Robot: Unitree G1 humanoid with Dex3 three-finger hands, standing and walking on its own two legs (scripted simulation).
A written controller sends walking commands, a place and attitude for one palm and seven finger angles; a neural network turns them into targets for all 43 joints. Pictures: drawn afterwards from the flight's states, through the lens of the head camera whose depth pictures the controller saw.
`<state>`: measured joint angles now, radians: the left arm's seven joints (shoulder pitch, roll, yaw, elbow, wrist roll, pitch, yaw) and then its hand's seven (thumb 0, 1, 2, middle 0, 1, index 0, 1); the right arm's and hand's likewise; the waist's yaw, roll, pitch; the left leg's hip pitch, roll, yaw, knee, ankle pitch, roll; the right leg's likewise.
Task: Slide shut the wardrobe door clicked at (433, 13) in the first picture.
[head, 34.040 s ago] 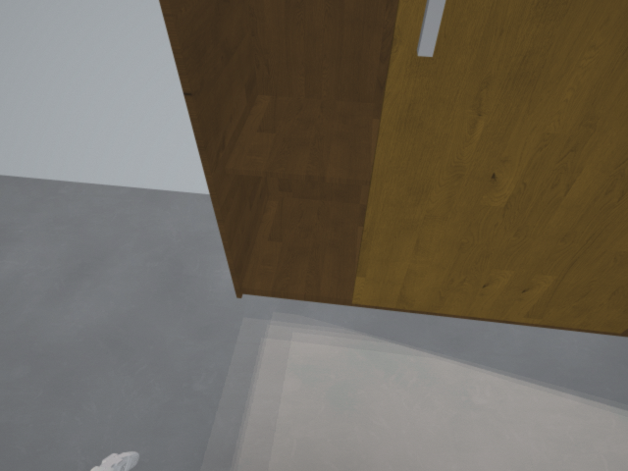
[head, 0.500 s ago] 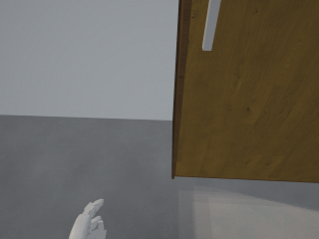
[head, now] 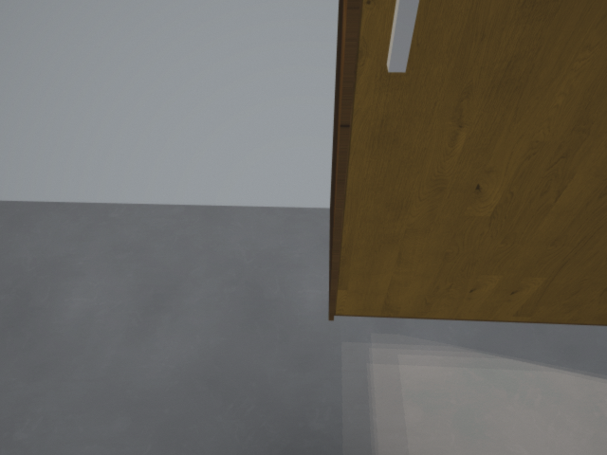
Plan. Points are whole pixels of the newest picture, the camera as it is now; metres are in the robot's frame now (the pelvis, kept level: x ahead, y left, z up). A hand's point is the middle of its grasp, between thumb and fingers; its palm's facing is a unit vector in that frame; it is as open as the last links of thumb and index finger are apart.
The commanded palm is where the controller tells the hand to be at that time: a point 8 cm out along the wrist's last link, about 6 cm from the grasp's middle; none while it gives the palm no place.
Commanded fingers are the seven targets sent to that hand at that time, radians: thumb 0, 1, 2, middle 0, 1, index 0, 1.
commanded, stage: let the arm hang, fingers relaxed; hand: right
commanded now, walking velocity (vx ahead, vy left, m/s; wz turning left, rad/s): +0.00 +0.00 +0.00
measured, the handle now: (403, 5) +0.64 -0.09 +0.28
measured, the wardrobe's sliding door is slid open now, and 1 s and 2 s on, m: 0.00 0.00 0.00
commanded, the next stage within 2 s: look to check the result in 0.64 s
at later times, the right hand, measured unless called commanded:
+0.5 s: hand out of the picture +0.05 -0.20 -0.16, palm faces +0.00 +0.98 -0.22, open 7.4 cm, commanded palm none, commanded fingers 0.00 -0.90 -0.90 0.20 0.30 0.20 0.30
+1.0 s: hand out of the picture +0.09 -0.21 -0.16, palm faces -0.02 +0.97 -0.25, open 7.4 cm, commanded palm none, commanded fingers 0.00 -0.90 -0.90 0.20 0.30 0.20 0.30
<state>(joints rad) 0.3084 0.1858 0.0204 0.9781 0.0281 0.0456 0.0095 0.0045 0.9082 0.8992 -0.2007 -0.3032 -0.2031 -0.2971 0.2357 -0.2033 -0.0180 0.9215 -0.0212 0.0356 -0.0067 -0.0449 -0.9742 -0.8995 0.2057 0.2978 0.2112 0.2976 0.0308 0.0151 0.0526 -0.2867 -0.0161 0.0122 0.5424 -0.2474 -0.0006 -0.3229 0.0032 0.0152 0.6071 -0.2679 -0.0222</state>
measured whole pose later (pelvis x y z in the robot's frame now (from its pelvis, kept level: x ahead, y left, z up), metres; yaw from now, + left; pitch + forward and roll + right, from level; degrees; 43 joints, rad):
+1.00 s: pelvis +0.04 +0.00 +0.02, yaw +1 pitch -1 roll +0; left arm 0.17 0.22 0.01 1.14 0.02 0.00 0.02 0.00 0.91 0.90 -0.20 -0.30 -0.21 -0.30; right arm 0.15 -0.24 -0.01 1.15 -0.01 -0.01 -0.01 0.01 -0.91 -0.90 0.20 0.30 0.20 0.30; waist 0.01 0.00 0.05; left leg -0.14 0.00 -0.01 0.36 -0.20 -0.01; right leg -0.15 0.02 -0.01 0.38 -0.21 -0.02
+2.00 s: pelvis +0.05 +0.02 +0.02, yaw +1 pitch -1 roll +0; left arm 0.10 0.32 0.00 1.13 0.01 0.00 0.00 0.00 0.90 0.90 -0.20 -0.30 -0.21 -0.30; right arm 0.09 -0.32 -0.01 1.14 -0.01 -0.02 0.00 0.01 -0.91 -0.90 0.20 0.30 0.21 0.30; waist 0.00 0.00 0.06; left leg -0.09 -0.02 -0.01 0.30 -0.19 0.01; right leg -0.09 0.00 0.00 0.31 -0.20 0.00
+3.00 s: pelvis +0.05 +0.02 +0.02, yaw +1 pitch -1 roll +0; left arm 0.10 0.33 0.00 1.13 0.01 0.00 0.00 0.00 0.90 0.90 -0.21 -0.30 -0.21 -0.30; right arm 0.09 -0.33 -0.01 1.14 -0.01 -0.02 0.01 0.01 -0.91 -0.90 0.20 0.30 0.21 0.30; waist 0.01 0.00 0.06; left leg -0.08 -0.03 -0.01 0.29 -0.19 0.02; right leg -0.08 -0.01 -0.01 0.30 -0.20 0.01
